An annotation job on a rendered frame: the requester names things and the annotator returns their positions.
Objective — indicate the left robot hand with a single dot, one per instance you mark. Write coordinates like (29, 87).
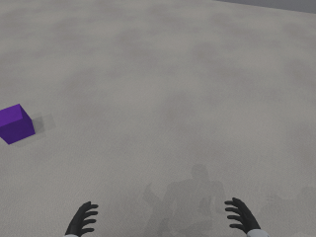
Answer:
(77, 222)

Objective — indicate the carton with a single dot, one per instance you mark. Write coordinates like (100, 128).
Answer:
(15, 124)

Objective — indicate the right robot hand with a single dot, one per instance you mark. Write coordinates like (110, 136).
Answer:
(246, 217)

